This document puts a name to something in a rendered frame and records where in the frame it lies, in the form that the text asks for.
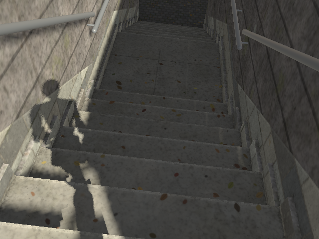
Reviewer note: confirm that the stairs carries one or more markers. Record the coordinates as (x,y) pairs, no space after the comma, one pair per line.
(139,166)
(169,31)

